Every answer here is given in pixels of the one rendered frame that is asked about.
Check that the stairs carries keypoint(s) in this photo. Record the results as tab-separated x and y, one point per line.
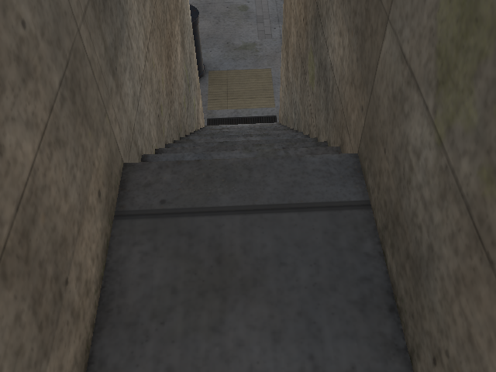
241	141

